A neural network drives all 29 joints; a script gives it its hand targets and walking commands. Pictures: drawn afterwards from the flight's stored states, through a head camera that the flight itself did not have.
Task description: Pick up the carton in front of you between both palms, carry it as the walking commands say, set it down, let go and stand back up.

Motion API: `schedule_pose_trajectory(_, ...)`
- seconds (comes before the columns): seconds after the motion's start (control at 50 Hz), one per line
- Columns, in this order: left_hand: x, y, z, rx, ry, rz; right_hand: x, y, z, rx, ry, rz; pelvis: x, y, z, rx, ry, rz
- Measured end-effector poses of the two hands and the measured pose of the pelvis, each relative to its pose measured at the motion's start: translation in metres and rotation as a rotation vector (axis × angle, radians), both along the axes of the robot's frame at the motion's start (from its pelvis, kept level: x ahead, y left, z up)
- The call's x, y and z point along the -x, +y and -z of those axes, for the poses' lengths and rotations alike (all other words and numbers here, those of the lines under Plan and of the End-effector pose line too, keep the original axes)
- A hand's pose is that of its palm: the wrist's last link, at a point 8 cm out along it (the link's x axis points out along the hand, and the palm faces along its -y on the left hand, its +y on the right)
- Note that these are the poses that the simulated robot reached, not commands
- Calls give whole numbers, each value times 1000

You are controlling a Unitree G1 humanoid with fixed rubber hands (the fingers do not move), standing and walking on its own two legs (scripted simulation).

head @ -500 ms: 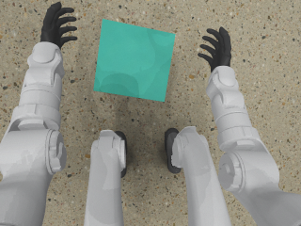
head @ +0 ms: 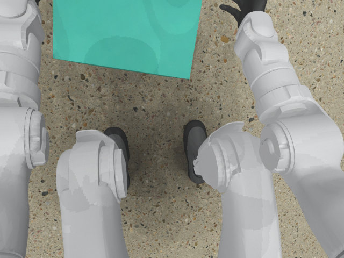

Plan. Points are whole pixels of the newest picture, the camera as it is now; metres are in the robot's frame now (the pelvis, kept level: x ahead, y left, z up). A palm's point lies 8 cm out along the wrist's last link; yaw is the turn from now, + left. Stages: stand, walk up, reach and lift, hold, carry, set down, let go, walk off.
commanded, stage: reach and lift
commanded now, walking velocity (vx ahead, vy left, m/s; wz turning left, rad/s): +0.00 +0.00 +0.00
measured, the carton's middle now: (131, 19) +0.51 +0.08 -0.25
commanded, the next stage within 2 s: none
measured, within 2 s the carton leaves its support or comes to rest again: leaves its support in 0.76 s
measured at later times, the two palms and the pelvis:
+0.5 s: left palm out of the picture +0.54 +0.22 -0.18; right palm (228, 8) +0.53 -0.09 -0.17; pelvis +0.00 +0.00 +0.00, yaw +1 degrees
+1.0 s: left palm out of the picture +0.52 +0.21 -0.12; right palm (243, 0) +0.52 -0.08 -0.10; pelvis +0.01 +0.00 +0.00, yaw +4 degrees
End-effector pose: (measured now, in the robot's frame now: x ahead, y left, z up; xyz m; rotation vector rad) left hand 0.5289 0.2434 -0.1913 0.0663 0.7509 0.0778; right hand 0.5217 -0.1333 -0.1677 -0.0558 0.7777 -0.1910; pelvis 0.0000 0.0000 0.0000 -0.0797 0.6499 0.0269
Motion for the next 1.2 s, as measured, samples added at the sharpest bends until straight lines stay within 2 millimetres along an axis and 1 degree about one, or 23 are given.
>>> schedule_pose_trajectory(0.06,-2,-1,8,1,-17,3,-4,-1,7,2,1,1,-2,1,6,-1,-9,2)
schedule_pose_trajectory(0.1,-4,-2,9,0,-30,5,-7,1,9,-2,-8,0,-3,2,9,-2,-15,3)
schedule_pose_trajectory(0.18,-8,-4,3,-1,-41,10,-10,8,6,-11,-22,-4,-5,4,9,-2,-13,-1)
schedule_pose_trajectory(0.3,-8,-8,-8,0,-23,13,-2,16,2,-22,-9,-8,-7,5,4,4,7,-7)
schedule_pose_trajectory(0.4,-7,-14,-11,1,-13,19,0,20,0,-25,-11,-20,-6,5,1,6,12,-8)
schedule_pose_trajectory(0.46,-7,-17,-12,6,-13,32,-3,30,-1,-39,-19,-39,-4,4,0,3,12,-8)
schedule_pose_trajectory(0.52,-7,-21,-14,8,-12,38,-6,48,-2,-57,-24,-57,-3,4,-1,0,10,-12)
schedule_pose_trajectory(0.6,-8,-21,-13,3,9,48,-8,54,-2,-53,-24,-23,-2,3,0,5,10,-20)
schedule_pose_trajectory(0.68,-12,-22,-16,-12,25,63,-10,53,-3,-58,-12,-3,-3,5,6,8,5,-16)
schedule_pose_trajectory(0.76,-15,-27,-16,-12,30,68,-14,49,-6,-53,-8,5,-5,7,11,7,9,-11)
schedule_pose_trajectory(0.8,-14,-32,-16,-6,22,65,-17,45,-11,-48,-20,13,-7,7,13,5,11,-10)
schedule_pose_trajectory(0.86,-10,-37,-20,5,1,55,-18,41,-22,-47,-56,28,-9,6,14,0,15,-16)
schedule_pose_trajectory(0.9,-6,-38,-29,15,-21,45,-14,40,-32,-59,-82,37,-10,4,12,-4,15,-25)
schedule_pose_trajectory(0.96,4,-35,-52,22,-51,18,-3,43,-49,-81,-115,42,-11,-1,6,-13,14,-40)
schedule_pose_trajectory(1.02,16,-26,-85,21,-72,-20,5,52,-74,-103,-137,24,-10,-6,-6,-23,13,-52)
schedule_pose_trajectory(1.1,30,-15,-132,21,-74,-66,12,62,-114,-115,-141,-3,-7,-9,-27,-26,20,-68)
schedule_pose_trajectory(1.2,37,-16,-179,21,-47,-80,20,60,-158,-106,-116,-10,-7,-12,-58,-22,41,-88)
